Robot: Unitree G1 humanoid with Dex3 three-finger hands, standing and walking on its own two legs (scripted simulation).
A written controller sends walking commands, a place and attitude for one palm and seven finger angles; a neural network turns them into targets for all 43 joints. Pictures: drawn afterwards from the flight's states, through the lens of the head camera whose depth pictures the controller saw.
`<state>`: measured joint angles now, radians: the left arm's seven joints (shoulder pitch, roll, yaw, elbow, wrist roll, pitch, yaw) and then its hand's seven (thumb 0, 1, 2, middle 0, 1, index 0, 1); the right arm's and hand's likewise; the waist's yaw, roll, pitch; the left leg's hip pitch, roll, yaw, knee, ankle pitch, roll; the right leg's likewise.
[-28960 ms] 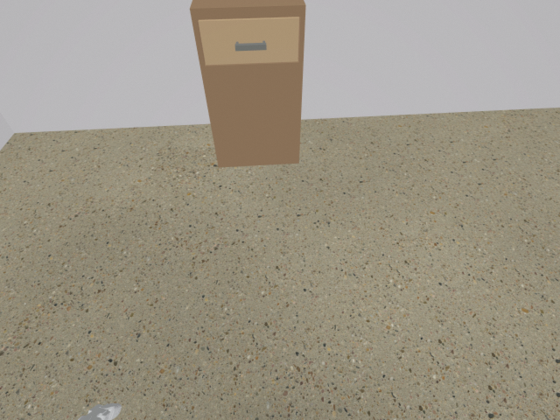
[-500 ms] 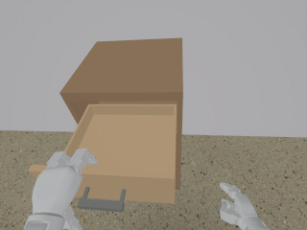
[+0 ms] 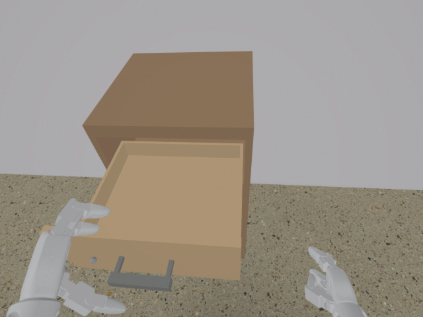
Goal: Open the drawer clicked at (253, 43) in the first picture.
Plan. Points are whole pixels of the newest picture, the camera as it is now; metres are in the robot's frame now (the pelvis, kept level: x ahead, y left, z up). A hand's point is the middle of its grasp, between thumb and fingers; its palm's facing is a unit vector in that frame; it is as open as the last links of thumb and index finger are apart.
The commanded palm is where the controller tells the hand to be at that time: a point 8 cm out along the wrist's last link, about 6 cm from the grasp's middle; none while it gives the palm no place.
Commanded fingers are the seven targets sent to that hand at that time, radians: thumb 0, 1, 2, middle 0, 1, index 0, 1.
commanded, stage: draw the hand back to the body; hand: left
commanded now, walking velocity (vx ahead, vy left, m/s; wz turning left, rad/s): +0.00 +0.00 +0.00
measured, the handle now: (142, 272) +0.22 +0.19 -0.08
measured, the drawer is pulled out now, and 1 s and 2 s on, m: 0.30 0.30 0.30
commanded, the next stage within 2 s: step back with the hand held close in 0.88 s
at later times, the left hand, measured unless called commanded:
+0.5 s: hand (66, 236) +0.19 +0.22 +0.16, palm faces +0.35 -0.84 -0.41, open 10.2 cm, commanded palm +0.14 +0.27 +0.19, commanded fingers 0.00 0.62 0.78 -0.22 -0.48 -0.22 -0.48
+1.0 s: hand (61, 236) +0.18 +0.22 +0.17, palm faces +0.39 -0.82 -0.41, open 7.5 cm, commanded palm +0.13 +0.27 +0.19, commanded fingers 0.00 0.90 0.90 -0.20 -0.30 -0.20 -0.30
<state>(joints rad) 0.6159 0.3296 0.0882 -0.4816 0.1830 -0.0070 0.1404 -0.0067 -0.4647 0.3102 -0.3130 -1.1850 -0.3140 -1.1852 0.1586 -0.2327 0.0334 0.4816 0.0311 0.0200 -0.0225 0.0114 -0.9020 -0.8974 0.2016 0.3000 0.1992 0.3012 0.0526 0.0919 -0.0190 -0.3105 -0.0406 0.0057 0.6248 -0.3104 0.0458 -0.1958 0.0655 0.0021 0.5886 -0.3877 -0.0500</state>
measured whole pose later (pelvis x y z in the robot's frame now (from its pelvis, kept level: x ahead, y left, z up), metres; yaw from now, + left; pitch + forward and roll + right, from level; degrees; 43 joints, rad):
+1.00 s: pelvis +0.01 -0.01 +0.01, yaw +2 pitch -2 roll +0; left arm 0.58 0.34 0.27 -0.50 -0.09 -0.08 0.12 0.01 0.87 0.89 -0.21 -0.32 -0.21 -0.32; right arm 0.16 -0.22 0.03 0.62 0.03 -0.06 -0.06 0.01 -0.90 -0.90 0.20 0.30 0.20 0.30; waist 0.05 0.07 0.00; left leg -0.19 -0.04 -0.03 0.47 -0.24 0.02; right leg -0.06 0.07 -0.03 0.40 -0.31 -0.07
